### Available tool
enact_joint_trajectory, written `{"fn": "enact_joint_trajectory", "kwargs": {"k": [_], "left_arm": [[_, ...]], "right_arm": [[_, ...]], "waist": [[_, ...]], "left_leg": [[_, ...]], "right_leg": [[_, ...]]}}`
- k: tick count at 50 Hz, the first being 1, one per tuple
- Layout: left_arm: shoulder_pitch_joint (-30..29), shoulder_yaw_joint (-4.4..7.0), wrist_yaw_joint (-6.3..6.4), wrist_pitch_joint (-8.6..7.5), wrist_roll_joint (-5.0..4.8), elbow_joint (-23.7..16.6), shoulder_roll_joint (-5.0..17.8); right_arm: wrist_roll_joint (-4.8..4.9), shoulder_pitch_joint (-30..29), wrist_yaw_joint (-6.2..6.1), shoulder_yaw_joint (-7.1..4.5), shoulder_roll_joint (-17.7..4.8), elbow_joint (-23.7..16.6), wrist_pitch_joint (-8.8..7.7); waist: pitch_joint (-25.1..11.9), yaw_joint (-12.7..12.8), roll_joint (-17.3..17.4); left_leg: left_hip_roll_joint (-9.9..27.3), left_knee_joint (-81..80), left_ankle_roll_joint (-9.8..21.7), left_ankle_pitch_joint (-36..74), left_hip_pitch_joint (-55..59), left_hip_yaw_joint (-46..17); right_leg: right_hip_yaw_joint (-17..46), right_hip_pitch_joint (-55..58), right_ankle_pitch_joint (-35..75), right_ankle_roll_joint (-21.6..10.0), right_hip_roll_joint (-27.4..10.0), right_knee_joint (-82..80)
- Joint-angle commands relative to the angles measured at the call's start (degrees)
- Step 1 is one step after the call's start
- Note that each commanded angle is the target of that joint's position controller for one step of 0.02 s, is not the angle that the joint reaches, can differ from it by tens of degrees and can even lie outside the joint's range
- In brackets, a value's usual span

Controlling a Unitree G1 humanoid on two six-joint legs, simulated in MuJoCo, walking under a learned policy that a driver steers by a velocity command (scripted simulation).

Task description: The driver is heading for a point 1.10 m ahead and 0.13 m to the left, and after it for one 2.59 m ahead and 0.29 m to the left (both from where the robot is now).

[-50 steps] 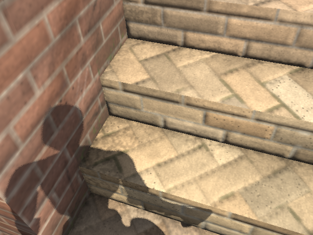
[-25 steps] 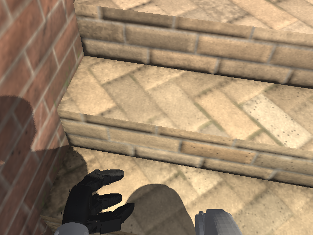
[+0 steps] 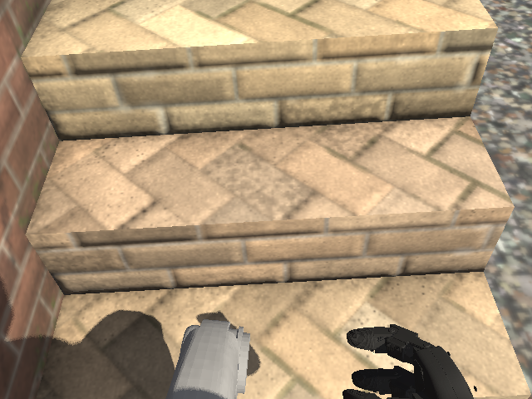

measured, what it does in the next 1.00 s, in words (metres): climbs: left foot 0.20 m higher, then right foot 0.19 m higher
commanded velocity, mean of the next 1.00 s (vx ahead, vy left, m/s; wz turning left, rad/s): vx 0.48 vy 0.00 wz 0.05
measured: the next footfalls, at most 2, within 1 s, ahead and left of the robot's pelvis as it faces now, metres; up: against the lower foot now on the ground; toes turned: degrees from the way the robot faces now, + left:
left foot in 0.12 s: +0.21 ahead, +0.12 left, +0.20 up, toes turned -2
right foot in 0.60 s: +0.49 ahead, -0.20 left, +0.39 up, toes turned -11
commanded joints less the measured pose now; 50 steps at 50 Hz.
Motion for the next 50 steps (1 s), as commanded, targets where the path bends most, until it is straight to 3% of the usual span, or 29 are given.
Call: {"fn": "enact_joint_trajectory", "kwargs": {"k": [1, 5, 6, 7, 8, 9, 10, 13, 14, 17, 19, 20, 23, 24, 25, 26, 27, 28, 29, 30, 31, 32, 33, 34, 35, 37, 40, 44, 50], "left_arm": [[0.8, 0.1, 0.09, -1.07, -2.68, -2.6, 5.4], [-1.0, 5.28, -2.48, -4.83, -6.1, -0.9, 17.0], [0.1, 6.48, -3.98, -4.65, -4.38, 0.5, 17.5], [5.7, 5.42, -5.02, -4.56, -0.75, 2.2, 10.7], [3.0, 3.89, -6.31, -3.44, 1.61, 2.6, 4.8], [-5.3, 5.25, -6.55, -1.59, -1.85, 4.5, 5.2], [-13.4, 5.86, -4.99, -0.99, -4.89, 2.2, 6.4], [-19.5, 5.32, 0.08, 0.71, -4.73, -1.8, 4.6], [-18.3, 4.25, 0.96, 1.37, -4.7, -3.2, 0.8], [-22.9, 2.63, 2.47, 2.26, -4.6, -7.6, -0.7], [-30.3, 2.95, 2.63, 1.68, -5.43, -11.4, 4.1], [-32.9, 2.44, 3.21, 1.69, -5.06, -12.6, 5.0], [-49.5, -0.55, 4.24, 0.33, -3.74, -20.0, 2.7], [-50.8, -2.15, 4.33, -1.38, -4.53, -26.3, -6.8], [-53.8, -2.24, 3.49, -1.23, -4.5, -28.6, -4.5], [-64.8, -3.07, 3.32, 1.69, -3.57, -30.9, 2.8], [-70.0, -4.1, 1.66, 5.17, -3.12, -35.0, 0.6], [-63.0, -4.66, -0.64, 6.41, -4.87, -32.6, -2.6], [-50.6, -2.42, -1.61, 5.96, -7.27, -28.9, 2.4], [-36.7, -0.67, -1.23, 4.89, -5.98, -23.9, 7.9], [-30.6, 0.07, -0.15, 4.67, -5.95, -21.5, 10.5], [-17.4, 1.05, 0.23, 5.61, -4.39, -17.8, 13.6], [-7.9, 3.63, -0.2, 7.2, -2.7, -14.2, 18.3], [-9.3, 4.59, 0.27, 4.95, -3.69, -10.6, 20.0], [-17.8, 4.08, 0.66, 3.2, -5.29, -8.9, 18.9], [-25.3, 1.63, -0.19, 2.19, -5.21, -6.6, 7.1], [-29.0, -0.57, 1.35, -0.26, -2.52, -4.9, -1.9], [-16.5, 0.2, 2.26, -2.19, -0.6, 1.5, 2.8], [-14.2, -1.8, 1.46, -4.22, 3.12, 1.8, 3.9]], "right_arm": [[-0.45, -17.0, 1.17, 0.38, 1.3, -8.7, 2.4], [1.29, -9.5, 0.44, -3.43, -7.8, -8.5, 5.89], [2.55, 1.2, -0.4, -5.13, -10.1, -4.6, 5.3], [1.23, 19.0, -0.48, -5.37, -10.4, 3.3, 5.29], [0.26, 28.5, -0.78, -6.07, -10.8, 8.7, 5.77], [-2.37, 30.4, -0.53, -6.43, -10.9, 8.8, 6.22], [-0.76, 25.7, -1.24, -6.62, -11.5, 9.5, 3.34], [-0.48, 15.0, 1.18, -1.77, 5.6, 17.6, 0.78], [0.12, 9.5, 0.91, -1.59, 6.5, 18.8, -0.37], [-0.44, 4.8, 1.52, -2.9, 2.7, 18.8, -2.68], [-0.99, 6.6, 1.84, -4.37, -3.7, 18.5, -3.53], [-2.21, 17.9, 0.76, -4.91, -5.1, 22.9, -3.31], [-6.67, 38.9, -0.64, -3.66, -3.3, 32.2, -2.32], [0.51, 37.2, -6.16, -7.4, -10.8, 31.4, -4.56], [1.72, 35.4, -8.0, -6.83, -8.2, 30.0, -4.92], [-5.2, 39.6, -2.23, -5.36, -6.1, 33.0, -3.67], [-3.74, 35.8, 3.06, -7.0, -8.3, 31.3, -3.94], [-3.5, 34.3, 5.57, -6.52, -10.3, 30.4, -4.72], [-1.78, 28.4, 7.1, -8.05, -16.9, 26.7, -6.53], [0.64, 22.1, 6.41, -9.25, -21.5, 23.5, -8.38], [-1.35, 28.8, 6.98, -9.1, -18.1, 25.9, -9.05], [-4.59, 35.8, 7.11, -7.78, -13.1, 27.4, -8.03], [-3.14, 36.8, 7.12, -9.87, -12.9, 29.0, -5.3], [-1.19, 35.1, 6.12, -11.32, -14.3, 30.4, -4.43], [-1.51, 31.7, 5.01, -10.41, -10.0, 29.6, -4.74], [-2.42, 29.8, 3.91, -8.42, -5.6, 29.5, -4.42], [-1.6, 26.4, 3.18, -7.84, -7.0, 27.1, -1.99], [0.83, 17.8, 5.32, -7.35, -9.1, 23.6, -1.74], [1.61, 5.9, 3.75, -5.38, -10.5, 14.8, -0.26]], "waist": [[2.8, -1.5, -5.0], [-4.7, -8.8, -14.6], [-11.7, -10.6, -11.1], [-26.4, -10.3, 1.1], [-25.5, -14.6, 14.4], [-12.9, -19.7, 19.6], [-0.7, -17.1, 8.2], [-0.4, -6.9, -4.2], [0.0, -2.7, -2.7], [-0.8, 1.5, 1.9], [-2.7, 0.4, 9.2], [-1.8, -3.8, 12.4], [2.8, -11.3, 4.2], [18.1, -5.8, 4.7], [17.0, -5.6, 0.9], [-6.8, -11.0, 6.1], [-1.9, -7.8, 9.1], [-4.1, -3.7, 13.6], [-8.8, 3.6, 14.9], [-12.9, 8.9, 16.6], [-19.6, 6.7, 8.1], [-30.0, 8.5, -4.6], [-27.3, 9.8, -14.6], [-14.7, 7.1, -10.2], [-7.5, 1.6, -9.9], [-7.1, -2.6, 4.5], [-5.2, -7.8, 6.0], [2.2, -5.4, 0.8], [4.5, -6.1, 2.3]], "left_leg": [[0.7, -17.9, -3.9, -8.4, 24.3, 11.0], [-7.8, -60.0, -6.2, -19.7, 39.2, 13.9], [-8.1, -66.4, -4.3, -16.8, 50.0, 10.0], [-2.3, -64.1, 6.2, 4.2, 79.7, -6.5], [7.2, -83.3, 14.9, -9.1, 93.4, -30.9], [15.3, -98.5, 20.5, -35.2, 79.0, -49.5], [15.5, -97.2, 16.4, -43.4, 70.2, -47.4], [13.4, -97.3, 12.7, -28.1, 62.8, -32.3], [10.5, -98.8, 10.1, -25.0, 60.3, -23.3], [5.6, -104.6, 5.6, -10.6, 55.7, -1.2], [5.9, -109.9, 5.1, -6.3, 52.9, 1.1], [10.2, -109.3, 7.3, -0.1, 65.4, -5.6], [16.4, -107.6, 8.1, -5.9, 96.8, -13.8], [17.4, -117.7, 6.0, -15.7, 86.1, -11.7], [14.9, -120.2, 4.1, -21.6, 77.2, -10.8], [11.6, -114.7, 4.5, -7.0, 84.5, -9.4], [11.8, -126.4, 6.2, -1.2, 64.0, -5.5], [15.0, -125.5, 11.4, 30.6, 52.8, -6.8], [14.2, -116.0, 9.1, 75.6, 60.5, -2.6], [14.0, -107.6, 4.8, 87.0, 73.0, -0.4], [13.3, -93.6, 1.7, 81.0, 61.6, -3.8], [9.2, -75.4, -0.3, 43.7, 49.3, -6.9], [0.0, -44.1, -2.0, 7.4, 50.8, -11.2], [-2.0, -13.9, -1.5, 10.3, 40.5, -17.5], [-2.8, -4.0, -0.4, 10.4, 31.6, -16.9], [-2.9, 1.8, 2.9, 11.0, 25.2, -18.9], [-0.5, -3.8, 3.5, 8.8, 22.1, -17.8], [-4.2, 18.6, 5.2, -1.9, 8.4, -10.2], [0.3, 4.7, 6.4, 7.3, 0.5, -3.7]], "right_leg": [[13.2, -22.7, 23.7, -12.3, -11.6, -22.9], [8.5, 14.9, 127.6, -14.2, -21.8, -11.2], [3.4, 19.9, 141.3, -11.9, -20.0, 2.7], [3.7, 2.4, 128.8, -8.8, -17.2, 16.2], [6.0, -20.3, 72.8, -5.6, -8.9, 29.4], [5.1, -33.7, 29.8, -1.6, 3.2, 63.4], [4.2, -46.7, 29.9, -3.2, 1.2, 77.2], [7.2, -54.8, 26.0, -8.8, 0.5, 84.8], [6.0, -56.6, 21.5, -9.3, -0.1, 83.5], [-4.5, -49.7, 10.4, -7.4, -3.0, 69.9], [-12.0, -42.5, -0.4, -5.3, -5.5, 75.2], [-9.5, -56.3, -7.6, -5.5, -3.9, 89.3], [-4.2, -91.3, -8.9, -10.6, -5.2, 84.8], [-13.1, -87.1, -8.2, -3.2, -9.9, 83.6], [-12.3, -77.0, -5.1, -0.5, -12.8, 75.4], [-11.6, -71.1, -6.9, -7.5, -10.5, 59.5], [-17.4, -46.7, -20.5, -6.0, -8.7, 41.0], [-23.4, -26.0, -7.2, -2.7, -4.5, 49.7], [-23.7, -16.8, 3.1, -1.9, 0.0, 48.3], [-23.0, -12.8, 11.0, -2.2, 1.2, 36.1], [-9.8, 1.5, 20.6, -6.8, -3.9, 30.6], [17.4, 19.4, 28.6, -15.6, -16.3, 16.0], [40.3, 7.6, 13.6, -20.6, -26.2, -5.7], [39.7, -4.0, -10.1, -15.0, -25.6, -11.5], [29.9, -9.5, -16.7, -9.2, -23.6, -9.5], [15.5, -7.5, 0.0, -6.1, -23.3, -5.5], [-4.0, -7.4, 16.6, -2.4, -19.9, -7.3], [-14.8, -3.1, 18.4, -5.8, -21.1, -15.3], [-26.3, -1.6, 19.4, -5.3, -19.8, -23.2]]}}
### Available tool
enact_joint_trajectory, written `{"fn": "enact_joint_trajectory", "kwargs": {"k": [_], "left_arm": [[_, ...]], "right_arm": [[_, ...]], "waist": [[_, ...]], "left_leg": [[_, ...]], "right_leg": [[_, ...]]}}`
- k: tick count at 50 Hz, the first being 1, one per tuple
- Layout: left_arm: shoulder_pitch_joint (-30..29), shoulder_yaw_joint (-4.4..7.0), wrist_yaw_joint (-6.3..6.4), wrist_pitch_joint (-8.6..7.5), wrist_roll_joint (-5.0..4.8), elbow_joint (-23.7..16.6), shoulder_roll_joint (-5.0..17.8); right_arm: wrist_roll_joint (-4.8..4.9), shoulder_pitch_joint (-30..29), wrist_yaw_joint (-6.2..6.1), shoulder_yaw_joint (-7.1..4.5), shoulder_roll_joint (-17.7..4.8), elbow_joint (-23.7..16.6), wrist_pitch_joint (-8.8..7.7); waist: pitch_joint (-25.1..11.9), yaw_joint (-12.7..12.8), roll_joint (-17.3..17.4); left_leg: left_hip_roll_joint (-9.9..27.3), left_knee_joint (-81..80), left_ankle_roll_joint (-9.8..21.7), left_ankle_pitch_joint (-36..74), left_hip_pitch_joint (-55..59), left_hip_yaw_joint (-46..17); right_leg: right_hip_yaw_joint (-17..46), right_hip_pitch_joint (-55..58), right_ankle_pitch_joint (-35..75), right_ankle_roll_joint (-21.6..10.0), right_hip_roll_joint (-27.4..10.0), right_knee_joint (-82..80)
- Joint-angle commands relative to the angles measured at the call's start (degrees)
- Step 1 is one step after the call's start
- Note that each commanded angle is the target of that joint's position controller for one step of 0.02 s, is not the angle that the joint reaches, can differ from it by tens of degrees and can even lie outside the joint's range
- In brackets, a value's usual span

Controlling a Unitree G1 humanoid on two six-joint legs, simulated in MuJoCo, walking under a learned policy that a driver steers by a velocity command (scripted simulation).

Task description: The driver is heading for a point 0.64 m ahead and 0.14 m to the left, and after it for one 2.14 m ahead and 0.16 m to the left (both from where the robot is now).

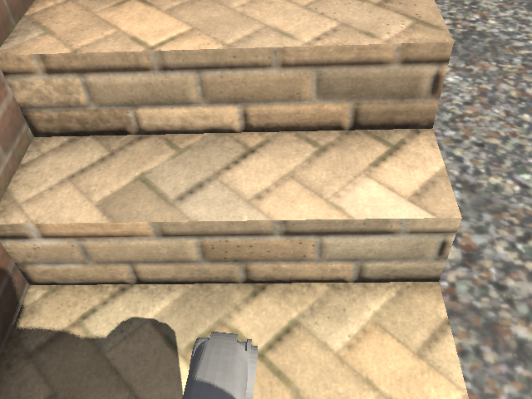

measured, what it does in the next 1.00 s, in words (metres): climbs, turning left: left foot 0.19 m higher, then right foot 0.14 m higher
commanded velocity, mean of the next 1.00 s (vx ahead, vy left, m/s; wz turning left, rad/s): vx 0.06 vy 0.00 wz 0.45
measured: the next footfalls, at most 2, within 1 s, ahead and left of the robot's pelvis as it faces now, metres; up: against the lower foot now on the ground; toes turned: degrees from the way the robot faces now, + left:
left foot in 0.18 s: +0.23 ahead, +0.13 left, +0.19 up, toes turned +8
right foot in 0.80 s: +0.30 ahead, -0.04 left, +0.34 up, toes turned +20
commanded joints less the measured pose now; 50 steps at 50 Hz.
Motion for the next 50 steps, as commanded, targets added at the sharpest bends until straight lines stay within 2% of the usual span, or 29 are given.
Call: {"fn": "enact_joint_trajectory", "kwargs": {"k": [1, 4, 5, 7, 9, 10, 11, 12, 13, 14, 16, 18, 19, 21, 25, 30, 32, 33, 35, 38, 40, 43, 44, 45, 46, 47, 48, 49, 50], "left_arm": [[-5.7, -1.24, -0.07, -3.19, 1.86, -5.9, 1.4], [-0.5, -1.64, -1.24, -4.19, 0.99, -5.2, 1.1], [-2.5, -0.88, -2.68, -3.79, -0.97, -5.4, 4.5], [-5.7, 1.99, -1.86, -6.03, -3.49, -7.2, 12.3], [-6.9, 4.49, -0.99, -5.27, -6.38, -7.7, 15.3], [-1.5, 4.41, -0.74, -4.9, -2.77, -8.6, 12.2], [-4.3, 4.66, -0.82, -3.73, -0.27, -10.9, 10.1], [-13.2, 5.2, -1.84, -1.77, -3.49, -14.5, 4.7], [-14.4, 4.63, -0.91, -0.65, -7.17, -14.5, -0.2], [-16.0, 4.99, 0.85, -0.85, -7.39, -14.1, -2.3], [-14.6, 5.41, 0.68, -0.43, -6.48, -14.4, 0.3], [-12.3, 5.9, 1.51, -0.05, -7.62, -14.8, 3.5], [-15.6, 6.75, 2.93, 0.54, -7.54, -16.9, 6.4], [-23.8, 7.14, 4.58, 1.17, -7.82, -21.5, 8.0], [-23.9, 6.48, 4.61, 3.73, -6.12, -24.4, 7.7], [-27.0, 6.38, 7.97, 3.86, -6.64, -28.3, 9.9], [-25.0, 6.78, 8.5, 3.36, -7.03, -28.3, 9.9], [-25.9, -0.94, 8.81, 4.72, -11.68, -26.3, -3.9], [-27.0, -1.12, 7.82, 5.15, -13.32, -28.6, -2.0], [-26.9, -0.96, 6.92, 6.7, -11.51, -32.1, 0.5], [-27.3, -0.77, 7.44, 7.31, -10.91, -35.6, -0.1], [-25.1, -0.3, 6.99, 7.31, -10.03, -40.6, 0.7], [-19.7, 1.65, 5.52, 5.97, -9.58, -39.1, 4.8], [-15.7, 2.66, 4.69, 4.79, -9.67, -37.0, 5.5], [-17.5, 3.23, 4.55, 4.47, -9.2, -35.0, 5.9], [-21.1, 2.93, 4.75, 4.88, -8.11, -34.9, 5.4], [-24.0, 1.5, 5.43, 4.92, -6.26, -35.5, 3.0], [-22.3, -0.04, 6.12, 4.79, -4.95, -35.3, -2.6], [-19.1, 0.05, 6.18, 5.54, -4.61, -35.5, -4.3]], "right_arm": [[0.96, -11.4, -1.59, 1.14, -0.8, -10.3, 2.01], [0.3, -17.3, -3.22, 2.01, 2.0, -15.1, 6.59], [-0.72, -13.3, -2.89, 2.91, 4.1, -15.7, 9.01], [0.73, -14.5, -2.01, 1.35, 0.5, -18.5, 8.36], [-1.15, -5.9, -3.07, 0.7, 0.3, -17.8, 7.53], [-0.54, 1.2, -5.57, -0.97, -4.6, -14.1, 7.08], [-1.93, 11.6, -7.38, -1.46, -5.9, -13.2, 7.78], [-4.28, 16.6, -7.1, -2.57, -10.7, -12.4, 7.82], [-5.72, 18.4, -6.68, -3.85, -12.2, -8.8, 6.1], [-4.62, 13.6, -5.99, -3.87, -11.1, -7.7, 4.9], [-1.25, 1.7, -3.87, -1.19, -4.7, -5.0, 3.12], [-0.81, -8.9, -2.89, 1.88, 3.2, -6.7, 2.01], [-2.79, -6.0, -2.69, 1.98, 2.5, -6.1, 2.04], [-2.52, -3.8, -2.96, -0.4, -4.3, -7.6, 0.8], [-3.04, -3.9, -3.88, 0.22, -4.2, -10.3, -1.22], [-0.72, -2.7, -3.91, 0.58, -3.8, -16.0, -4.87], [0.43, -3.6, -3.84, 0.87, -2.4, -18.0, -4.57], [1.21, -1.3, -8.55, -0.68, -0.6, -16.1, 1.32], [-0.51, -0.9, -11.78, -0.53, -1.3, -20.3, 5.27], [-1.81, -3.2, -13.4, -0.43, 0.1, -22.4, 5.42], [-2.44, -3.3, -13.7, -1.16, -2.3, -24.2, 5.94], [0.83, -4.2, -14.09, -1.98, -5.1, -26.6, 6.35], [1.79, -5.4, -13.94, -2.43, -6.9, -26.3, 5.77], [2.84, -4.9, -13.76, -2.03, -6.4, -25.0, 4.79], [2.7, -2.5, -13.71, -1.34, -3.5, -24.8, 3.77], [1.83, -0.1, -13.97, -0.87, -1.2, -25.0, 3.09], [0.77, 1.3, -13.67, -0.68, 1.0, -24.3, 2.49], [1.58, 3.3, -12.49, -0.5, 0.9, -23.1, 2.24], [3.64, 2.4, -11.67, -0.87, -1.0, -23.1, 2.39]], "waist": [[2.6, -2.4, -6.8], [1.6, -2.1, -10.5], [0.5, -6.4, -12.2], [-4.3, -9.5, -18.2], [-7.4, -11.6, -20.1], [-17.9, -7.8, -13.4], [-28.8, -11.8, -5.4], [-28.7, -12.8, 5.8], [-18.2, -11.5, 8.1], [-8.5, -9.1, 8.5], [-1.6, 0.6, 1.4], [-2.2, 5.8, -3.0], [-3.6, 5.4, -5.3], [-7.0, 3.6, -1.0], [-5.8, 5.5, 2.3], [-4.2, 2.7, 1.5], [-5.2, 2.3, 2.4], [2.1, -1.2, -12.6], [-0.1, -1.6, -5.0], [-1.8, -1.6, 4.1], [-4.2, -0.6, 8.4], [-6.0, 2.3, 9.7], [-8.7, 4.4, 4.2], [-10.7, 5.1, 6.1], [-8.6, 1.5, 7.8], [-7.1, -1.9, 3.9], [-6.9, -2.9, -7.9], [-6.7, -1.9, -14.7], [-11.1, 0.7, -11.7]], "left_leg": [[5.6, -16.5, -0.5, 4.1, 2.1, 9.2], [8.6, -35.4, -1.6, -9.0, 9.1, 13.4], [7.8, -40.9, -1.3, -9.6, 17.7, 15.7], [1.0, -52.6, -5.2, -14.8, 31.3, 20.5], [-4.4, -77.2, -4.2, -14.7, 35.6, 21.6], [-3.8, -74.8, 1.3, 6.5, 54.7, 9.0], [2.1, -86.7, 9.7, 17.4, 75.0, -13.6], [12.0, -109.8, 6.8, -4.1, 77.1, -37.4], [12.1, -111.5, -3.2, -12.1, 73.4, -36.7], [9.9, -108.5, -7.1, -22.4, 66.7, -30.2], [5.7, -109.1, -10.5, -33.5, 50.5, -24.6], [3.8, -111.6, -13.3, -28.6, 43.8, -17.8], [5.2, -110.7, -14.3, -18.6, 45.2, -16.8], [6.7, -113.3, -19.0, -13.3, 54.5, -14.5], [2.6, -115.0, -17.9, -27.8, 50.1, -15.9], [6.2, -110.9, -9.6, -17.5, 65.5, -22.8], [8.0, -109.5, -5.7, -5.9, 72.6, -27.4], [10.6, -112.0, -11.4, -5.5, 75.8, -20.6], [10.1, -111.7, -13.3, 4.1, 75.3, -23.3], [10.3, -109.1, -8.8, 21.2, 77.6, -19.8], [10.6, -110.7, -7.0, 30.7, 78.4, -18.7], [7.3, -103.8, -6.8, 61.2, 90.3, -13.5], [6.5, -101.9, -7.5, 68.9, 96.1, -12.9], [6.3, -98.6, -8.2, 61.8, 101.1, -11.9], [6.1, -99.1, -8.3, 49.4, 99.4, -12.7], [4.8, -96.5, -9.1, 28.1, 91.8, -12.8], [-0.2, -87.5, -10.6, -11.7, 70.7, -7.6], [-0.5, -79.2, -14.3, -32.5, 51.8, -0.6], [2.5, -72.5, -17.2, -32.9, 47.7, 2.7]], "right_leg": [[-0.1, -6.2, 15.6, -10.9, -9.1, -18.7], [-0.5, -1.0, 27.9, -12.1, -13.4, -22.7], [-1.3, -4.1, 41.7, -13.9, -14.7, -21.7], [-2.0, 1.2, 89.7, -14.4, -15.5, -14.2], [-0.4, 16.7, 107.1, -12.4, -15.4, -2.7], [0.1, 6.0, 99.4, -8.2, -11.7, 10.1], [6.4, -11.2, 59.1, -2.9, -6.2, 26.7], [16.7, -28.1, 14.8, -1.2, 4.0, 52.7], [33.0, -38.7, 21.0, -4.7, 9.3, 67.2], [35.9, -48.4, 19.8, -5.9, 10.8, 74.6], [33.4, -47.9, 27.7, -8.0, 7.6, 83.2], [31.4, -45.4, 26.5, -7.5, 4.8, 82.0], [29.8, -48.5, 25.8, -4.9, 4.8, 80.1], [25.7, -52.2, 15.6, -1.5, 4.8, 79.1], [23.3, -50.6, 13.9, 1.4, 7.0, 91.1], [26.7, -60.6, 8.6, 7.2, 7.6, 91.8], [27.3, -63.4, 6.7, 8.5, 8.8, 91.3], [16.6, -61.6, 13.3, 8.3, 3.4, 77.4], [13.9, -55.3, 13.7, 10.4, 2.5, 73.3], [14.4, -47.5, 11.8, 10.9, 1.0, 62.6], [16.7, -40.5, -1.4, 9.2, 2.2, 52.1], [13.7, -29.7, -21.5, 5.8, 6.3, 22.8], [9.5, -21.4, -4.1, 5.9, 7.4, 7.7], [10.1, -15.0, 5.7, 4.3, 6.9, -7.6], [12.0, -11.3, 13.0, 2.9, 4.7, -13.5], [15.0, -5.0, 32.1, 1.2, 0.1, -13.6], [22.0, 12.0, 79.7, -2.4, -7.2, -2.8], [24.7, 24.5, 102.3, -9.1, -13.5, 5.8], [24.7, 26.5, 102.1, -10.9, -15.0, 8.2]]}}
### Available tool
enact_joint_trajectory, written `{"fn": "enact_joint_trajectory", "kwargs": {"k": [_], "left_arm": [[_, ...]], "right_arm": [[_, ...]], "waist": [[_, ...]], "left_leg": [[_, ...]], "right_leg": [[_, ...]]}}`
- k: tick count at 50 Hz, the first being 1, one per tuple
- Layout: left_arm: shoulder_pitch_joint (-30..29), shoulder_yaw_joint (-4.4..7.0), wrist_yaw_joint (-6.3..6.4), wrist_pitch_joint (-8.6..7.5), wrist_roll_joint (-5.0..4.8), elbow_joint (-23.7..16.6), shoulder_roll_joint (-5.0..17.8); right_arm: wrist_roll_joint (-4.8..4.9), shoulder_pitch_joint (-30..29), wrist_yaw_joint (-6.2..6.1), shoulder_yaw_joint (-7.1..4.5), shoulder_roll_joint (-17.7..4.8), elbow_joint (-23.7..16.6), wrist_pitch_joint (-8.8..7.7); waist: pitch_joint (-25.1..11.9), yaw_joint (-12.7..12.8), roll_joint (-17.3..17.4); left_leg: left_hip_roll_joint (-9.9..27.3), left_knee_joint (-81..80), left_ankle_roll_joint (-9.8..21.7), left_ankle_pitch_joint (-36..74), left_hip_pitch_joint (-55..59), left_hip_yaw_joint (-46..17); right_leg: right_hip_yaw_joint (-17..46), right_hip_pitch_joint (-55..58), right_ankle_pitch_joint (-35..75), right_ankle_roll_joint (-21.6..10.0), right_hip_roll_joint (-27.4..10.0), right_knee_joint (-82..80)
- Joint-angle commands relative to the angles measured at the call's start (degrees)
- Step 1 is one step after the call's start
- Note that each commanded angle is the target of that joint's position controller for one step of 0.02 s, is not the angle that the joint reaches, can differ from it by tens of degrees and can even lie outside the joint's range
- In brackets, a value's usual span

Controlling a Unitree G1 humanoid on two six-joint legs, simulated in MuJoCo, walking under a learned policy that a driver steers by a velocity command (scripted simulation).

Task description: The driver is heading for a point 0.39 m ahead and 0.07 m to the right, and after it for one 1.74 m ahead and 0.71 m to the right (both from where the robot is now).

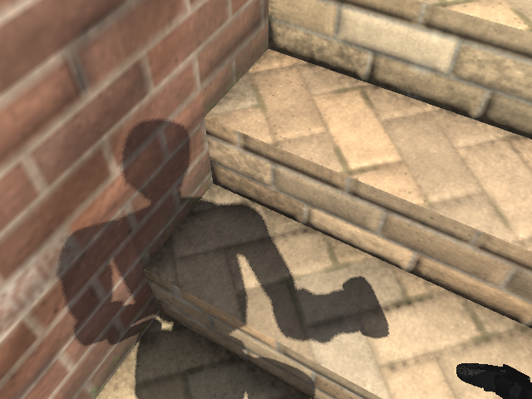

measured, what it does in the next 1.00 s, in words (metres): climbs: left foot, then right foot 0.20 m higher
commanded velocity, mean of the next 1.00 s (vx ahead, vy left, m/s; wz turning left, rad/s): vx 0.22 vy -0.09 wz -0.15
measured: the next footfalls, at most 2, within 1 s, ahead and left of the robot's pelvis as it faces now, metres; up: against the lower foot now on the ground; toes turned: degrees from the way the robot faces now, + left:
left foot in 0.54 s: +0.11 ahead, +0.16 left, +0.00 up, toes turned +5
right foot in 0.90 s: +0.18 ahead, -0.03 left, +0.20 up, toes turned -7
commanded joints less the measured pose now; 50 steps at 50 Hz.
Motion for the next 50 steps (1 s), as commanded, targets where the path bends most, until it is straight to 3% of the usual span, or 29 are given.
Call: {"fn": "enact_joint_trajectory", "kwargs": {"k": [1, 3, 8, 11, 15, 18, 22, 24, 25, 26, 27, 28, 29, 30, 31, 32, 33, 35, 37, 38, 40, 41, 42, 43, 45, 46, 47, 49, 50], "left_arm": [[2.3, 0.88, 0.46, 0.1, 2.24, -3.9, 0.8], [0.7, 1.55, 0.37, 0.88, 1.9, -3.5, 3.0], [1.9, 2.67, -0.71, -0.07, 1.64, -2.2, 6.1], [1.8, 3.77, -1.99, -1.22, 0.47, -1.6, 8.2], [3.7, 5.88, -2.75, -1.82, -0.3, 0.3, 13.2], [1.5, 6.08, -2.18, -2.12, 0.83, 1.0, 12.9], [-0.6, 6.21, -2.09, -2.67, 0.0, 2.7, 14.7], [-2.9, 5.36, -2.32, -2.44, -2.66, 4.3, 13.5], [-4.5, 5.46, -2.93, -1.93, -4.09, 4.7, 12.6], [-6.2, 5.12, -3.66, -2.6, -4.95, 3.4, 12.1], [-10.7, 3.95, -3.92, -3.63, -4.16, 0.4, 5.7], [-16.4, 4.29, -2.65, -6.54, -4.4, -3.3, 5.6], [-17.1, 4.0, -3.45, -7.59, -4.44, -7.4, 6.9], [-23.2, 3.53, -3.82, -6.68, -4.9, -11.9, 6.0], [-25.5, 2.66, -4.87, -5.89, -4.54, -14.7, 4.0], [-21.2, 2.48, -4.9, -5.59, -4.75, -14.7, 3.3], [-16.0, 3.16, -4.92, -5.12, -4.71, -15.2, 5.1], [-18.5, 3.99, -4.16, -1.18, -5.77, -17.2, 8.6], [-18.7, 4.54, -3.32, 4.34, -6.97, -15.5, 11.1], [-20.5, 4.07, -3.09, 6.25, -8.53, -14.9, 10.7], [-22.9, 2.19, -2.45, 6.08, -6.05, -15.7, 5.5], [-22.7, 1.33, -2.74, 4.52, -4.25, -15.8, 3.4], [-21.0, 0.38, -4.3, 3.95, -3.73, -14.6, 1.2], [-8.6, 0.36, -3.06, 5.12, 0.84, -9.1, -2.3], [-4.8, 1.52, -2.72, 6.0, 0.67, -8.9, 1.1], [-1.4, 2.37, -2.85, 5.05, 1.76, -10.6, 3.9], [-5.6, 5.82, -4.53, 4.16, -0.77, -13.0, 12.9], [-8.3, 5.97, -6.34, 3.02, -0.9, -11.3, 13.1], [-10.5, 5.71, -5.87, 1.26, 0.82, -10.3, 13.7]], "right_arm": [[2.27, 4.5, 1.66, -0.73, -2.3, -2.3, -0.77], [0.32, 0.5, 1.98, -0.99, -2.3, -5.0, 0.14], [-1.37, 3.0, 2.17, -1.96, -2.0, -5.2, 2.26], [-2.17, 2.2, 0.76, -2.07, -1.8, -7.1, 2.75], [-2.03, -2.9, 0.8, -2.02, -3.0, -11.3, 0.57], [-2.21, -1.6, 1.4, -1.01, -2.5, -12.0, -0.97], [-1.95, 2.8, 2.33, 0.34, -1.4, -13.1, -1.17], [-0.76, 10.1, 1.9, -0.62, -2.6, -10.8, -1.12], [-0.19, 16.5, 2.04, -1.87, -4.4, -7.0, -1.46], [-0.04, 23.4, 2.55, -2.66, -5.2, -4.1, -1.8], [-0.86, 30.7, 3.01, -3.29, -7.1, -1.5, -0.45], [-3.58, 30.4, 2.71, -3.52, -9.5, -3.3, 0.56], [-2.47, 29.7, 1.45, -6.02, -18.3, -2.2, 1.42], [-2.66, 23.2, -0.78, -5.2, -15.1, 0.0, 1.45], [-4.02, 19.1, -2.4, -3.45, -10.4, 2.6, 0.88], [-6.09, 19.1, -2.36, -2.29, -6.6, 5.5, 0.1], [-5.91, 17.4, -2.44, -1.78, -6.4, 6.1, -0.44], [-5.25, 8.3, -1.41, 0.31, -5.4, 4.0, -1.07], [-2.3, 4.2, -0.9, 0.71, -6.9, 1.5, -3.17], [-0.38, 8.2, -1.44, -0.01, -9.8, 0.4, -4.15], [-1.18, 13.7, -1.75, -2.6, -14.4, 0.5, -1.42], [-1.78, 14.4, -2.72, -3.89, -15.7, -0.3, 0.97], [-0.32, 18.4, -4.14, -4.94, -16.6, 0.5, 2.83], [-4.9, 23.5, -4.7, -4.32, -12.3, 4.5, -0.25], [-4.35, 26.0, -3.51, -4.13, -10.9, 5.7, -0.7], [-4.55, 17.6, -3.46, -5.65, -13.6, 2.8, -0.52], [0.8, 13.7, -5.57, -6.96, -20.4, 2.2, 3.35], [0.1, 5.4, -7.78, -5.12, -15.8, -2.9, 4.81], [-1.51, 1.0, -7.36, -3.4, -10.5, -7.1, 4.22]], "waist": [[-15.2, -1.1, -7.5], [-9.5, -2.0, -7.3], [-8.0, -3.4, -11.0], [-5.2, -2.5, -14.2], [0.2, -0.9, -10.5], [-1.2, -2.1, -7.0], [-2.2, -5.1, -7.1], [-4.5, -9.1, -7.9], [-7.6, -11.5, -2.7], [-9.1, -14.7, -0.7], [-12.3, -16.4, 14.0], [-16.1, -16.9, 13.5], [-19.0, -14.6, 17.4], [-8.5, -11.2, 6.4], [-0.8, -8.0, 1.8], [-3.2, -5.9, 3.2], [-4.8, -2.5, 4.6], [-1.5, 2.5, 1.5], [1.9, 4.0, 0.3], [3.5, 1.2, 1.3], [-1.4, -2.2, -0.9], [-3.4, -1.7, 1.6], [-5.6, -2.4, 2.2], [-8.0, -4.7, 12.3], [-12.0, -5.7, 12.7], [-10.2, -0.5, 14.9], [-12.3, 4.8, 7.7], [-1.4, 8.4, -2.4], [-0.4, 8.6, -16.2]], "left_leg": [[7.5, 19.5, -6.1, -7.9, -17.1, 7.2], [8.6, 20.5, -8.5, -6.0, -16.4, 9.9], [7.1, 17.6, -8.6, -1.9, -10.3, 15.2], [8.1, 18.7, -5.7, 0.0, -12.3, 14.6], [9.7, 22.1, -2.2, 1.8, -26.6, 11.5], [11.4, 21.8, -1.4, 5.6, -28.4, 10.0], [10.3, 7.6, 0.8, -2.2, -12.8, 14.1], [5.6, -9.0, 1.5, 0.5, 3.5, 20.7], [2.7, -12.8, 1.6, 7.1, 13.8, 22.6], [5.6, -19.9, 1.3, 12.4, 24.5, 19.4], [20.1, -21.7, 3.7, 20.1, 35.0, -6.2], [28.0, -23.4, 6.0, 39.7, 39.0, -19.6], [33.7, -33.4, 10.5, 7.5, 44.9, -33.2], [32.8, -34.6, 7.8, 4.9, 38.4, -27.2], [30.4, -27.7, 5.5, 30.7, 30.1, -16.7], [27.8, -24.1, 6.0, 44.3, 27.4, -6.8], [26.2, -25.4, 6.6, 43.9, 24.4, -1.0], [21.8, -30.9, 1.4, 23.6, 1.8, 14.6], [17.6, -36.3, -0.5, 24.6, -16.1, 23.3], [19.3, -44.7, 1.4, 27.9, -17.1, 21.7], [17.0, -46.8, 2.2, 46.0, 2.7, 23.3], [17.5, -42.5, 2.2, 71.5, 11.3, 24.6], [19.6, -38.6, 2.0, 95.4, 18.8, 25.0], [23.7, -31.9, 4.6, 91.5, 30.1, 24.1], [27.0, -22.9, 7.8, 99.2, 34.9, 23.7], [28.8, -17.4, 8.6, 89.5, 29.3, 22.3], [27.9, -18.1, 9.7, 77.6, 21.6, 17.8], [21.2, -16.2, 10.4, 28.5, 4.9, 16.8], [8.7, 15.6, 9.7, 11.3, -2.9, 18.0]], "right_leg": [[14.3, 27.3, 93.6, -8.7, -21.8, 7.1], [13.5, 18.9, 76.4, -8.7, -19.3, 4.3], [7.6, 10.7, 55.2, -7.6, -14.0, 3.1], [13.0, 6.2, 25.1, -9.6, -17.6, -2.3], [23.1, 10.2, 1.5, -13.3, -21.7, -8.5], [21.4, 12.1, 4.7, -13.4, -21.8, -8.9], [12.6, 3.5, 19.4, -10.2, -19.1, -6.9], [4.9, -1.4, 33.3, -8.1, -13.7, 1.9], [1.4, -4.8, 50.4, -6.8, -10.4, 15.7], [1.4, -14.9, 39.1, -4.7, -7.5, 31.0], [2.1, -39.4, -8.9, -0.8, 1.4, 64.7], [13.3, -54.7, -13.0, 1.5, 4.4, 95.5], [11.2, -71.5, -10.8, 4.1, 4.0, 111.1], [12.1, -80.8, -3.4, 6.3, 2.8, 118.5], [13.9, -82.4, 1.3, 6.2, 2.3, 125.2], [14.7, -80.4, 1.4, 6.0, 2.3, 133.5], [16.2, -77.1, 1.8, 6.2, 2.2, 137.4], [14.6, -62.3, 10.2, 5.6, -0.8, 121.1], [7.0, -41.6, 20.3, 5.8, 0.0, 98.7], [0.5, -33.8, 18.3, 5.6, 1.1, 90.7], [-3.3, -34.2, 9.7, 2.7, -0.9, 78.5], [-4.0, -33.6, -2.6, 0.2, -0.2, 70.1], [-9.9, -32.3, -17.3, -1.8, 3.0, 66.5], [-8.5, -31.2, -35.0, -3.3, 2.1, 56.2], [-8.5, -24.8, -43.7, -5.0, 7.0, 46.7], [3.1, -21.0, -39.1, -6.6, 2.7, 37.9], [10.3, -20.0, -25.4, -8.1, 2.9, 38.8], [12.7, -16.7, -17.6, -9.3, 5.0, 27.3], [32.0, -17.4, -22.4, -15.1, -0.8, 14.5]]}}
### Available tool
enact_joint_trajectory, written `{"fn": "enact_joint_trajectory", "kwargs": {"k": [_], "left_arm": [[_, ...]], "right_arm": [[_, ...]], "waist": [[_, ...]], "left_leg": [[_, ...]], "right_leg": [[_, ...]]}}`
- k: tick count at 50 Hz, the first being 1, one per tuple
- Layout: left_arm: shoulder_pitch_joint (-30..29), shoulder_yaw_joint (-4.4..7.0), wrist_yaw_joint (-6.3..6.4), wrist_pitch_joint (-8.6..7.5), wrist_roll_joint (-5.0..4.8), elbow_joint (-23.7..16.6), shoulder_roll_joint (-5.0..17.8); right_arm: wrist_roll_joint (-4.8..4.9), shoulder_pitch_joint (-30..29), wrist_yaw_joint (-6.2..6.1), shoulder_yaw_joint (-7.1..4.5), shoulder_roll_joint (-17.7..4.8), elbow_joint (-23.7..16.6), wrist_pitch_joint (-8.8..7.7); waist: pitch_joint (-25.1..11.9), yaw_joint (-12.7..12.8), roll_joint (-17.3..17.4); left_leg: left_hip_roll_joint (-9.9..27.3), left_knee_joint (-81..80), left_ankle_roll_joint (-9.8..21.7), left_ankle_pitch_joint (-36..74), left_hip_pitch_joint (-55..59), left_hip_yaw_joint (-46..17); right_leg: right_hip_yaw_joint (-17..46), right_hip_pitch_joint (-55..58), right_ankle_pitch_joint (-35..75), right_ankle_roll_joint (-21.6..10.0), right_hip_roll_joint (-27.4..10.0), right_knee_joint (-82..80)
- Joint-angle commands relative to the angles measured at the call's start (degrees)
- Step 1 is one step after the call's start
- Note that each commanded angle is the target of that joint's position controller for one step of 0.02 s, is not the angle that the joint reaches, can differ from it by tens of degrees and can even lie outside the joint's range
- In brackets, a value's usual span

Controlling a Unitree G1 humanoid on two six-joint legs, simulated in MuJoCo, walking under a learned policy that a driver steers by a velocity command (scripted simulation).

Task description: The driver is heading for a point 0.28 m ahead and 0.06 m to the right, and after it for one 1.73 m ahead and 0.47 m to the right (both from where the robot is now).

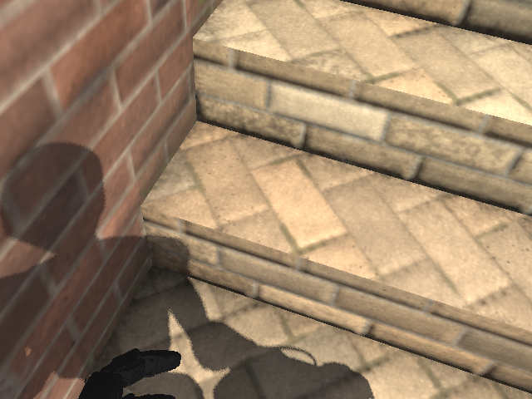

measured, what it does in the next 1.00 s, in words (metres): climbs, turning right: left foot 0.20 m higher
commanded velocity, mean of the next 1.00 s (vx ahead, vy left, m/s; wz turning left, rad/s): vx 0.19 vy -0.06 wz -0.55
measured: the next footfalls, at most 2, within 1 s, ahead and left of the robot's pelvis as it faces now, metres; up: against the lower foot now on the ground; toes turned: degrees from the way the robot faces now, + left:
left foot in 0.68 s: +0.41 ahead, +0.19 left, +0.20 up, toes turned -35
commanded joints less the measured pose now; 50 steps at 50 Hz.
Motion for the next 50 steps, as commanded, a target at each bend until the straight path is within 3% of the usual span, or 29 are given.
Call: {"fn": "enact_joint_trajectory", "kwargs": {"k": [1, 2, 4, 8, 12, 13, 14, 15, 16, 17, 18, 21, 24, 27, 29, 31, 32, 33, 34, 35, 36, 37, 38, 39, 41, 43, 44, 47, 50], "left_arm": [[9.3, 3.61, 3.65, -2.76, 5.15, -2.2, 8.8], [6.0, 4.06, 5.49, -2.93, 5.09, -4.3, 9.6], [5.7, 4.68, 6.24, -3.93, 4.27, -1.4, 9.0], [17.7, 5.68, 6.46, -7.0, 2.18, 6.1, 9.9], [21.2, 6.78, 6.11, -9.39, 3.43, 8.1, 12.9], [30.1, -0.95, 2.68, -6.0, 7.48, 11.3, 1.6], [26.6, -0.06, 0.35, -4.84, 7.88, 8.1, 3.6], [24.1, -0.4, 0.08, -4.23, 6.58, 6.6, 6.0], [23.9, -0.02, -0.73, -4.69, 4.7, 6.0, 9.4], [23.2, -0.27, -0.2, -5.43, 3.81, 5.2, 9.9], [27.1, -0.18, 0.19, -5.36, 3.96, 7.4, 10.0], [36.5, 0.48, 0.92, -8.82, 1.43, 11.1, 7.9], [38.4, 2.08, 4.89, -10.81, -0.36, 13.7, 9.3], [40.7, 3.24, 5.87, -11.26, -1.38, 14.7, 10.7], [40.9, 4.25, 7.42, -11.31, -1.58, 16.4, 11.3], [38.7, 5.6, 6.96, -10.52, 0.06, 17.4, 15.4], [22.4, 7.7, 3.06, -9.65, -1.78, 13.6, 23.1], [19.8, 8.49, -0.39, -7.8, 2.05, 15.0, 27.4], [6.3, 9.03, -2.16, -7.72, 0.15, 9.3, 26.1], [5.0, 7.39, -3.67, -6.55, -0.31, 8.8, 18.8], [12.6, 6.41, -4.66, -6.63, -0.68, 10.4, 15.2], [11.6, 6.1, -5.25, -7.33, -1.79, 14.3, 15.5], [13.2, 5.21, -4.67, -8.16, -1.19, 16.7, 15.2], [20.0, 3.96, -3.52, -8.6, 0.07, 19.3, 14.2], [20.8, 2.01, -2.65, -7.51, 1.04, 18.1, 6.8], [20.1, 1.97, -1.84, -5.51, 1.38, 16.6, 6.0], [20.9, 1.58, -2.15, -5.14, 0.96, 17.8, 5.2], [22.5, 3.46, -4.89, -5.78, 1.63, 18.5, 8.0], [18.6, 3.85, -5.16, -7.01, 0.37, 17.1, 9.9]], "right_arm": [[-4.2, -22.1, 4.0, -0.47, 1.0, -17.2, -2.22], [-6.29, -26.0, 6.15, 0.67, 3.6, -20.2, -3.92], [-7.22, -20.7, 8.1, 1.36, 4.4, -20.0, -5.72], [-5.43, -24.3, 7.61, 0.93, 0.9, -20.1, -6.05], [-5.19, -29.2, 6.92, 2.03, 1.9, -22.8, -4.86], [-6.5, -23.4, 11.64, 4.49, 4.2, -13.1, -1.55], [-7.04, -17.8, 13.06, 4.5, 5.7, -10.4, -0.6], [-7.64, -15.1, 12.91, 4.18, 3.8, -8.0, -1.16], [-6.25, -13.5, 12.41, 3.18, 0.8, -7.2, -2.5], [-5.4, -18.4, 10.94, 2.78, -1.0, -7.3, -4.56], [-5.18, -21.8, 11.06, 2.99, 0.4, -8.5, -5.67], [-4.4, -31.5, 11.45, 4.15, 3.3, -11.8, -10.37], [-4.53, -35.3, 11.7, 4.44, 5.0, -18.1, -9.05], [-3.03, -35.8, 10.93, 4.49, 3.1, -20.2, -10.2], [-2.79, -40.7, 10.57, 4.84, 4.4, -24.6, -10.95], [-3.99, -44.0, 10.34, 4.94, 6.2, -30.9, -7.6], [-2.85, -43.0, 12.11, 5.41, 7.3, -34.8, -5.07], [0.38, -31.4, 14.25, 3.78, 6.1, -31.4, -1.95], [0.94, -10.0, 14.95, -0.18, 0.6, -21.5, -2.2], [-2.62, 4.7, 13.9, -2.91, -6.9, -15.8, -2.02], [-5.58, 10.3, 13.39, -2.62, -9.8, -14.7, -1.7], [-5.54, 10.0, 12.97, -1.4, -9.9, -12.3, -3.46], [-3.4, 2.3, 13.45, -0.85, -8.7, -9.2, -4.89], [-1.13, -2.6, 13.49, -0.07, -4.7, -6.6, -6.16], [-1.17, -9.1, 11.52, 3.23, 5.9, -4.1, -9.48], [0.07, -16.4, 9.63, 4.8, 10.8, -3.7, -12.53], [-0.69, -17.8, 9.27, 4.23, 9.2, -2.9, -13.32], [-2.6, -12.3, 9.66, 4.02, 5.7, -0.8, -13.76], [-2.51, -7.9, 10.61, 5.92, 4.9, -1.5, -13.5]], "waist": [[-10.1, 6.6, -12.7], [-9.9, 7.1, -10.9], [-0.9, 2.1, -4.0], [-2.0, 4.7, -0.8], [-5.5, 5.1, 1.6], [-19.3, 6.0, 10.5], [-11.6, 3.5, 8.3], [-14.5, 2.8, 4.6], [-14.5, 1.1, 2.7], [-13.5, 1.8, 2.2], [-14.4, 2.7, -4.0], [-10.7, 5.4, -6.2], [-9.0, 7.4, -16.3], [-6.3, 9.5, -14.4], [-5.5, 8.9, -14.3], [-7.3, 2.4, -11.8], [-7.0, -10.6, -8.5], [-13.2, -15.0, -10.9], [-19.3, -21.8, -12.6], [-34.8, -24.8, 6.8], [-35.3, -21.1, 15.5], [-20.7, -18.5, 16.3], [-11.6, -11.5, 20.2], [-12.6, -6.4, 15.2], [-8.1, -1.2, -0.3], [-7.9, 2.1, -1.0], [-7.5, 2.3, 3.6], [-7.7, 1.6, -2.6], [-7.7, -1.5, -0.1]], "left_leg": [[-13.7, 57.7, -1.0, -17.6, -28.4, -10.9], [-15.1, 75.6, -4.1, -22.1, -34.4, -19.0], [-12.7, 85.2, -5.3, -24.3, -37.2, -23.2], [-15.9, 88.4, -8.3, -23.8, -46.9, -15.4], [-14.6, 73.1, -7.9, -27.9, -44.7, -16.0], [-16.7, 76.7, -4.1, -9.1, -67.2, -33.6], [-18.2, 81.6, -5.0, -4.2, -73.2, -33.8], [-19.9, 89.2, -6.8, -5.2, -75.6, -31.6], [-16.4, 89.2, -8.2, -8.2, -73.6, -27.7], [-15.9, 90.6, -9.5, -10.5, -71.8, -23.3], [-17.5, 97.5, -7.5, -16.1, -68.2, -18.9], [-16.1, 90.0, -5.8, -25.3, -65.2, -13.1], [-17.5, 93.9, -5.3, -34.9, -69.1, -14.0], [-17.4, 103.0, -5.7, -44.6, -91.3, -20.8], [-15.7, 95.3, -3.3, -47.0, -89.9, -17.4], [-10.1, 70.3, 0.2, -38.5, -70.3, -13.9], [-11.5, 51.7, -2.4, -48.9, -32.2, -8.6], [-13.9, 55.3, -6.6, -25.6, -10.4, -8.9], [-17.2, 42.6, -8.2, -12.9, 3.0, -11.3], [-9.9, 19.3, 3.0, -11.4, 15.7, -36.8], [4.1, 3.1, 12.3, -21.4, 13.2, -69.5], [2.1, -0.2, 11.2, -42.2, -1.2, -71.3], [1.0, -1.3, 10.4, -49.1, -9.5, -60.1], [2.6, 1.7, 11.7, -40.3, -13.8, -50.1], [2.5, 2.5, 6.7, -26.4, -25.0, -38.1], [-0.3, 2.7, 3.4, -25.0, -30.0, -26.2], [-1.4, -0.3, 3.5, -26.7, -32.2, -23.0], [-5.5, 2.9, -0.6, -26.6, -33.8, -11.5], [-5.3, 4.2, -4.8, -31.7, -33.2, -10.9]], "right_leg": [[54.8, 14.7, -13.7, -16.1, -12.9, -48.1], [62.2, 11.6, -4.7, -17.0, -17.0, -48.0], [55.7, 1.7, 2.1, -11.3, -14.8, -40.7], [45.5, 17.3, 28.3, -9.4, -11.0, -40.5], [42.8, 22.6, 40.2, -6.5, -10.7, -42.6], [62.9, 29.8, 44.3, -12.2, -12.5, -33.4], [62.0, 34.5, 52.5, -16.0, -16.2, -35.3], [60.3, 37.1, 53.7, -17.5, -16.0, -38.0], [56.6, 38.0, 48.0, -15.7, -17.1, -43.0], [50.4, 35.3, 45.4, -12.1, -13.4, -40.3], [46.7, 30.0, 46.3, -10.3, -11.3, -40.6], [41.0, 28.2, 54.5, -5.1, -10.8, -37.1], [48.8, 34.3, 61.0, -4.5, -14.5, -37.6], [52.5, 53.8, 58.0, -2.6, -19.2, -34.3], [51.2, 50.1, 56.4, -0.1, -18.0, -36.8], [50.3, 30.7, 54.6, 2.2, -15.5, -44.4], [50.1, -4.1, 63.4, 0.0, -18.1, -60.6], [53.9, -14.8, 74.3, -1.6, -19.5, -63.1], [43.0, -6.1, 93.6, 2.5, -13.9, -49.2], [39.5, -10.0, 70.2, 6.2, -1.1, -27.1], [42.0, -14.1, 33.4, 10.9, 4.6, -1.1], [40.4, -19.6, 37.8, 11.0, -0.4, 16.9], [31.5, -23.5, 38.3, 10.3, -4.9, 25.1], [26.8, -20.7, 40.0, 9.8, -7.3, 31.0], [25.3, -16.5, 42.4, 8.8, -10.2, 29.3], [22.6, -12.4, 35.8, 10.9, -13.3, 19.6], [20.8, -11.1, 33.6, 10.6, -13.6, 21.6], [14.8, -4.2, 36.8, 10.8, -15.1, 13.3], [14.6, 4.1, 35.2, 15.3, -18.0, -0.2]]}}
Over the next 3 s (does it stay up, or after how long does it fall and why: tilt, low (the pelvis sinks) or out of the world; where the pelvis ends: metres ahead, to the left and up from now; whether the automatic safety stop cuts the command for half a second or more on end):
stays up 0.48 -0.11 0.35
